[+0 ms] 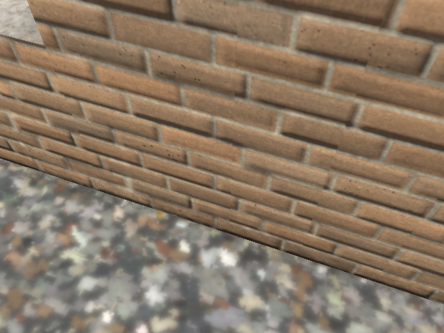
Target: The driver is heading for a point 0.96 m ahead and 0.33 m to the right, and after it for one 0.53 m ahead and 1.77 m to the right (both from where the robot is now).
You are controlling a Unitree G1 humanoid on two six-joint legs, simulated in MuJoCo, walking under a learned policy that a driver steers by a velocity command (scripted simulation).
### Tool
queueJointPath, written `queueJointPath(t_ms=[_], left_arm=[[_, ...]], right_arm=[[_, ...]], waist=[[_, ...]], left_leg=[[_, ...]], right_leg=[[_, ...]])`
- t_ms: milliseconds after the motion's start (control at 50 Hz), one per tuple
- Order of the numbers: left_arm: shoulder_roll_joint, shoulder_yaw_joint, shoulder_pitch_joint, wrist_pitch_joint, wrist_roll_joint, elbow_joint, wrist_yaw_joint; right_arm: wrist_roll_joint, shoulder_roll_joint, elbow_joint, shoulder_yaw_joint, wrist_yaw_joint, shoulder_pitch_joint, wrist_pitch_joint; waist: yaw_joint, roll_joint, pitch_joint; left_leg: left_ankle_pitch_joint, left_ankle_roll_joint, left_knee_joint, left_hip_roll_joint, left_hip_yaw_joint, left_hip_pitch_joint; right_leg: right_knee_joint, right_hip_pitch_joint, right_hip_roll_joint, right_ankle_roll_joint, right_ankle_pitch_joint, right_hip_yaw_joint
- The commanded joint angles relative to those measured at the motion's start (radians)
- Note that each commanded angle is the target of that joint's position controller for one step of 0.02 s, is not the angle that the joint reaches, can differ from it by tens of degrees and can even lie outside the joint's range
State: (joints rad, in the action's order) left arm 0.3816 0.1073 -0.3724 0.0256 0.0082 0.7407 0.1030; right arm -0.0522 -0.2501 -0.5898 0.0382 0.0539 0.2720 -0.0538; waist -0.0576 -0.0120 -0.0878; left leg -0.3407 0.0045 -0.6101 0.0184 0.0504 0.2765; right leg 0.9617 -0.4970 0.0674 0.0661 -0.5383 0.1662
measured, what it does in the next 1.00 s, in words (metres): steps to the right, turning right: right foot, then left foot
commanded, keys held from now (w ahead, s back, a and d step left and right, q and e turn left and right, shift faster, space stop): w+e+shift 0.62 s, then w+shift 0.06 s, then w+q+shift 0.32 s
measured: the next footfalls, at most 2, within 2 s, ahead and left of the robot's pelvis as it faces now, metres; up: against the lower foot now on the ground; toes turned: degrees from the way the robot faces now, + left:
right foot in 0.54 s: -0.03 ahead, -0.13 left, +0.00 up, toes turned -33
left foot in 0.78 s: +0.12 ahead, +0.05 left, +0.00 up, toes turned -38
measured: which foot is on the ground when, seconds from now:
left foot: down 0.00-0.54, up 0.56-0.76, down 0.78-1.00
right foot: up 0.00-0.52, down 0.54-0.76, up 0.78-1.00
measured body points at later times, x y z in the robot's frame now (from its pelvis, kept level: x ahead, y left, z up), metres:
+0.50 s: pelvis -0.02 +0.01 +0.01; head +0.04 -0.02 +0.45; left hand +0.30 +0.15 -0.06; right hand +0.00 -0.33 -0.09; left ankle -0.01 +0.13 -0.73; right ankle -0.05 -0.12 -0.71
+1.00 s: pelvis -0.04 -0.13 +0.00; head -0.02 -0.15 +0.45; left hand +0.26 -0.05 -0.07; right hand -0.28 -0.38 -0.10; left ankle +0.08 +0.07 -0.73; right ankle -0.12 -0.27 -0.71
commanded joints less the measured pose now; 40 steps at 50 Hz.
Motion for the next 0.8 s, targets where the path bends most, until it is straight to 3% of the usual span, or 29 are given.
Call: queueJointPath(t_ms=[20,40,60,80,120,160,180,280,300,400,460,500,520,540,560,580,600,620,640,660,680,720,740,760,780,800], left_arm=[[0.099,0.021,-0.011,0.009,0.009,-0.066,0.009],[0.096,0.022,-0.027,0.020,0.004,-0.060,0.007],[0.109,0.024,-0.011,0.032,0.014,-0.062,-0.021],[0.112,0.023,0.002,0.035,0.003,-0.076,-0.032],[0.085,0.007,0.072,0.038,-0.001,-0.125,-0.052],[0.069,-0.004,0.177,0.043,0.000,-0.169,-0.066],[0.064,-0.008,0.205,0.045,0.000,-0.190,-0.073],[0.039,-0.019,0.282,0.057,0.002,-0.238,-0.112],[0.037,-0.018,0.311,0.053,0.010,-0.251,-0.118],[0.026,-0.016,0.364,0.042,0.009,-0.271,-0.130],[0.041,-0.006,0.347,0.037,0.020,-0.257,-0.140],[0.058,0.011,0.255,0.035,0.020,-0.227,-0.142],[0.089,0.036,0.167,0.030,0.014,-0.187,-0.125],[0.182,0.069,0.073,0.023,0.008,-0.171,-0.107],[0.333,0.100,0.089,0.014,-0.030,-0.175,-0.105],[0.283,0.094,0.110,-0.021,-0.046,-0.209,-0.108],[0.258,0.084,0.161,-0.043,-0.031,-0.205,-0.103],[0.188,0.056,0.264,-0.025,0.002,-0.232,-0.130],[0.135,0.039,0.391,-0.003,0.006,-0.267,-0.140],[0.114,0.029,0.431,0.010,-0.016,-0.291,-0.155],[0.104,0.023,0.426,0.017,-0.035,-0.297,-0.169],[0.085,0.005,0.359,0.017,-0.039,-0.290,-0.185],[0.060,-0.012,0.366,0.019,-0.042,-0.295,-0.189],[0.004,-0.036,0.371,0.017,-0.048,-0.307,-0.193],[-0.086,-0.070,0.400,0.009,-0.063,-0.336,-0.198],[-0.087,-0.066,0.243,0.001,-0.033,-0.321,-0.211]], right_arm=[[0.001,-0.146,0.109,0.047,-0.026,-0.122,0.024],[0.008,-0.131,0.106,0.041,-0.035,-0.172,0.031],[0.043,-0.133,0.120,0.043,-0.052,-0.210,0.074],[0.052,-0.146,0.092,0.053,-0.069,-0.167,0.095],[0.045,-0.153,0.066,0.059,-0.093,-0.131,0.101],[0.027,-0.148,0.057,0.060,-0.107,-0.118,0.083],[0.028,-0.160,0.047,0.065,-0.111,-0.111,0.075],[0.026,-0.215,0.031,0.089,-0.093,-0.146,0.061],[0.033,-0.220,0.026,0.093,-0.093,-0.147,0.056],[0.033,-0.259,0.002,0.107,-0.077,-0.187,0.042],[0.059,-0.251,-0.013,0.105,-0.066,-0.206,0.023],[0.081,-0.245,-0.023,0.106,-0.068,-0.228,0.013],[0.088,-0.216,-0.053,0.104,-0.064,-0.169,0.015],[0.057,-0.198,-0.035,0.101,-0.066,-0.172,0.026],[0.001,-0.122,0.065,0.074,-0.082,-0.234,0.048],[0.007,-0.175,0.052,0.079,-0.079,-0.281,0.059],[0.038,-0.195,0.065,0.081,-0.076,-0.305,0.070],[0.094,-0.196,-0.054,0.089,-0.117,-0.101,0.073],[0.075,-0.266,-0.097,0.108,-0.143,-0.024,0.073],[0.062,-0.289,-0.135,0.120,-0.159,0.019,0.070],[0.064,-0.263,-0.163,0.110,-0.165,0.054,0.077],[0.086,-0.210,-0.220,0.088,-0.158,0.151,0.087],[0.095,-0.206,-0.264,0.087,-0.157,0.259,0.091],[0.086,-0.228,-0.311,0.093,-0.155,0.374,0.092],[0.055,-0.293,-0.322,0.101,-0.153,0.443,0.096],[0.022,-0.383,-0.251,0.099,-0.164,0.308,0.106]], waist=[[-0.017,0.133,0.053],[-0.040,0.116,0.044],[-0.032,0.012,0.053],[-0.028,0.035,0.115],[0.006,0.084,0.152],[0.050,0.102,0.131],[0.063,0.104,0.118],[0.089,0.099,0.086],[0.097,0.115,0.088],[0.091,0.126,0.131],[0.070,0.163,0.162],[0.005,0.160,0.198],[-0.031,0.080,0.215],[-0.071,-0.100,0.199],[-0.008,-0.294,0.260],[-0.049,-0.111,0.375],[-0.014,-0.100,0.303],[0.068,-0.163,0.214],[0.121,-0.180,0.145],[0.129,-0.172,0.133],[0.122,-0.149,0.137],[0.112,-0.144,0.173],[0.154,-0.151,0.190],[0.193,-0.091,0.188],[0.202,0.121,0.127],[0.079,0.283,0.098]], left_leg=[[0.215,-0.147,0.352,-0.225,0.199,-0.058],[0.388,-0.158,0.314,-0.218,0.116,-0.057],[0.762,-0.112,0.232,-0.319,0.187,-0.144],[0.901,-0.096,0.214,-0.341,0.154,-0.217],[0.834,-0.132,0.232,-0.361,0.102,-0.324],[0.745,-0.183,0.265,-0.358,0.067,-0.355],[0.732,-0.197,0.275,-0.367,0.057,-0.366],[0.683,-0.215,0.303,-0.360,-0.086,-0.350],[0.671,-0.221,0.307,-0.368,-0.096,-0.345],[0.753,-0.194,0.269,-0.356,-0.224,-0.358],[0.783,-0.155,0.214,-0.358,-0.271,-0.361],[0.727,-0.107,0.108,-0.342,-0.314,-0.323],[0.623,-0.053,-0.016,-0.292,-0.343,-0.239],[0.193,0.011,-0.262,-0.224,-0.354,0.055],[-0.389,0.099,-0.487,-0.062,-0.265,0.439],[-0.381,0.099,-0.602,-0.069,-0.003,0.452],[-0.279,0.078,-0.592,-0.078,0.039,0.499],[-0.223,0.009,-0.453,-0.080,0.024,0.319],[-0.135,0.010,-0.364,-0.060,-0.025,0.258],[-0.072,0.009,-0.275,-0.031,-0.077,0.156],[-0.029,0.007,-0.157,-0.025,-0.096,0.040],[0.041,-0.006,-0.026,-0.044,-0.104,-0.117],[0.149,-0.020,0.051,-0.054,-0.118,-0.240],[0.177,-0.046,0.100,-0.103,-0.062,-0.371],[0.142,-0.141,0.198,-0.353,0.295,-0.443],[-0.010,-0.344,0.404,-0.587,0.820,-0.273]], right_leg=[[0.392,-0.189,-0.045,0.007,0.026,-0.118],[0.411,-0.166,-0.032,0.022,0.092,-0.114],[0.377,-0.212,-0.003,0.029,0.173,0.018],[0.351,-0.210,0.002,0.026,0.196,0.022],[0.299,-0.247,0.018,0.042,0.209,-0.016],[0.216,-0.251,0.023,0.058,0.197,-0.072],[0.176,-0.255,0.027,0.062,0.184,-0.084],[0.020,-0.192,0.058,0.069,0.187,-0.157],[0.006,-0.182,0.067,0.062,0.186,-0.176],[-0.138,-0.071,0.059,0.031,0.182,-0.244],[-0.268,0.044,0.028,-0.013,0.176,-0.284],[-0.416,0.190,-0.002,-0.074,0.277,-0.291],[-0.507,0.332,-0.052,-0.124,0.394,-0.270],[-0.508,0.567,0.040,-0.197,0.886,-0.086],[-0.519,0.719,0.271,-0.408,1.024,0.383],[-0.581,0.712,0.311,-0.447,0.830,0.435],[-0.624,0.651,0.283,-0.410,0.680,0.360],[-0.614,0.462,0.105,-0.408,0.534,0.174],[-0.607,0.335,0.053,-0.364,0.505,0.104],[-0.613,0.265,0.009,-0.347,0.525,0.046],[-0.600,0.222,-0.025,-0.325,0.494,0.015],[-0.537,0.199,-0.020,-0.309,0.386,0.017],[-0.469,0.133,-0.048,-0.284,0.285,-0.004],[-0.335,0.015,-0.116,-0.240,0.156,-0.044],[-0.006,-0.218,-0.202,-0.174,-0.102,-0.069],[0.248,-0.290,-0.206,-0.105,-0.145,0.051]])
